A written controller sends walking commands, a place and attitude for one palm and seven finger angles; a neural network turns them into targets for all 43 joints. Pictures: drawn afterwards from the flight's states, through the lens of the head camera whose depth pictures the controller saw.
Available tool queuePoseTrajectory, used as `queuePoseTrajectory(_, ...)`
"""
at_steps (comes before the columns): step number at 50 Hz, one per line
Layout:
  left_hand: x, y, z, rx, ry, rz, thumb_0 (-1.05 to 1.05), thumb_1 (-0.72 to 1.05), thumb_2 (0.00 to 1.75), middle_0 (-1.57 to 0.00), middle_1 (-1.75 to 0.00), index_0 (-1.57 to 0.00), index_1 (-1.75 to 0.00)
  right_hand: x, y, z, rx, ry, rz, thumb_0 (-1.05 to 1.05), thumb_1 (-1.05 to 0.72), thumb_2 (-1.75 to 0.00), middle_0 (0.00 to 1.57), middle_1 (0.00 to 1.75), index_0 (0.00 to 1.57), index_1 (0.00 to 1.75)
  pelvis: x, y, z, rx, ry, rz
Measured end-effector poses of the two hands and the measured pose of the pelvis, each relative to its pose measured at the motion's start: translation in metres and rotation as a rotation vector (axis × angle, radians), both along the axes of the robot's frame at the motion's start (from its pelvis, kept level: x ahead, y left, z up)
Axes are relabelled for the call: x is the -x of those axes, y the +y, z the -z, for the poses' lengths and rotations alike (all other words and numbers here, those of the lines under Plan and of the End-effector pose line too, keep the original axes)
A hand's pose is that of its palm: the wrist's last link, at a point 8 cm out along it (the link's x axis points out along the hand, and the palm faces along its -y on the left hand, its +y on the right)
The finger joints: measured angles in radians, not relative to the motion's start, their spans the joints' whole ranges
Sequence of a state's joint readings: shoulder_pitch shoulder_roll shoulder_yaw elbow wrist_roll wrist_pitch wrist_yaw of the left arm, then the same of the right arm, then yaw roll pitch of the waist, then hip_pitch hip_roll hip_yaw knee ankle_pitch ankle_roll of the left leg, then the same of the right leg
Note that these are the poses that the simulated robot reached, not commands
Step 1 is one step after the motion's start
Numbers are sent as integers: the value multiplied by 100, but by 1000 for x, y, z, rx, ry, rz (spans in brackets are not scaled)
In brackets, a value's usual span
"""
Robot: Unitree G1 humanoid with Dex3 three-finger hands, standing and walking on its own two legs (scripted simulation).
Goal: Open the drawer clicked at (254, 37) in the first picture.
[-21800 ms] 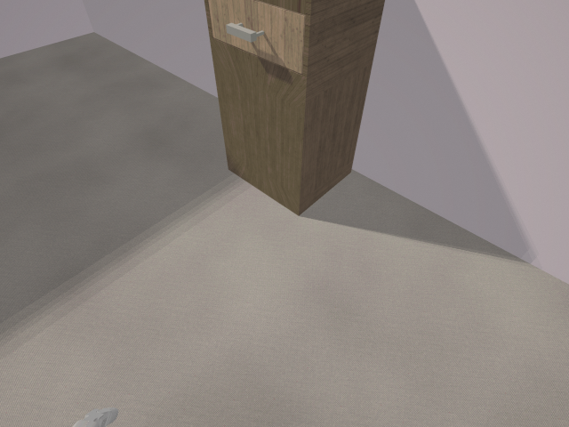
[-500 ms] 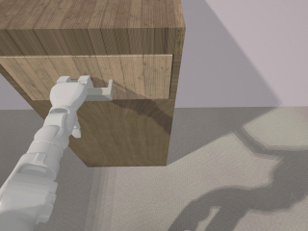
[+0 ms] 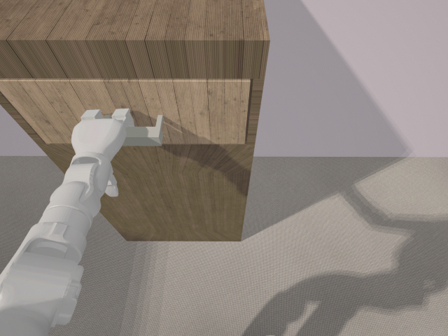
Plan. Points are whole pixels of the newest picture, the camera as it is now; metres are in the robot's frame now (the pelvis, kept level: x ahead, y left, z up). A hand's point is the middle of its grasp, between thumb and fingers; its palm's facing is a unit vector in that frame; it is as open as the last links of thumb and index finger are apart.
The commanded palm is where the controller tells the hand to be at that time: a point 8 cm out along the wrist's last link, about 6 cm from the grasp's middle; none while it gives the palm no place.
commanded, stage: close the thumb around the handle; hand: left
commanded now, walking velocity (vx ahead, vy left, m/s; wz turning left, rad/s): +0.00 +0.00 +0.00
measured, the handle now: (131, 127) +0.50 +0.20 +0.05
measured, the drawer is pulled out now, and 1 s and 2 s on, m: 0.00 0.03 0.16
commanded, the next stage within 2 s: pull the drawer open in 0.56 s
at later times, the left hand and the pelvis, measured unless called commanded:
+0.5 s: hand (110, 155) +0.44 +0.24 +0.03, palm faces -0.04 -0.02 -1.00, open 6.0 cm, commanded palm +0.42 +0.22 +0.09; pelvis +0.01 +0.00 +0.00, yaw +0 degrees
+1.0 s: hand (107, 167) +0.41 +0.24 +0.03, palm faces -0.03 -0.04 -1.00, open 6.1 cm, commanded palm +0.38 +0.22 +0.09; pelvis +0.01 +0.01 +0.00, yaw -1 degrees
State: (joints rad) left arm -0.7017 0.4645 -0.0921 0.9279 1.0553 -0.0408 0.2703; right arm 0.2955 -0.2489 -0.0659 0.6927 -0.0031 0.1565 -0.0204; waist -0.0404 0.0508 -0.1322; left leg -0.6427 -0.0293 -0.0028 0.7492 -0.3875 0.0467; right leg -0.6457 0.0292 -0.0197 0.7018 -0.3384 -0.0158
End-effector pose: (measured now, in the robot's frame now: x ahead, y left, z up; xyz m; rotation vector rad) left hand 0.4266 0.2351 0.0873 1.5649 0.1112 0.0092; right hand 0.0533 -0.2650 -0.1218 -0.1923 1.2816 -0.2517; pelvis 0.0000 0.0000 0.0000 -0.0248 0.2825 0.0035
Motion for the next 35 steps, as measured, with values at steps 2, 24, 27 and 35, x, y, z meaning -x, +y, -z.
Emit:
queuePoseTrajectory(2, 0, 0, 0, 1, 5, 0, 0, -35, 36, -28, -120, -31, -122, 0, 0, 0, -3, -2, 1, 1, -91, -90, 20, 30, 20, 30, 0, -1, 0, -1, -1, 1)
queuePoseTrajectory(24, 1, 2, 0, 14, -19, 13, 0, 67, 80, -31, -125, -36, -133, -6, 0, 1, -7, 4, 10, 1, -91, -90, 20, 30, 20, 30, -7, 1, -1, 0, 6, 8)
queuePoseTrajectory(27, 2, 2, 1, 20, -22, 11, 0, 67, 79, -30, -126, -35, -134, -8, 1, 0, -8, -1, 7, 1, -91, -90, 20, 30, 20, 30, -7, 2, -1, 0, 2, 7)
queuePoseTrajectory(35, 2, 2, 1, 19, -24, 11, 0, 68, 79, -30, -128, -34, -135, -12, 6, 0, -13, -6, -2, 1, -91, -90, 20, 30, 20, 30, -7, 4, -1, 3, 1, 3)
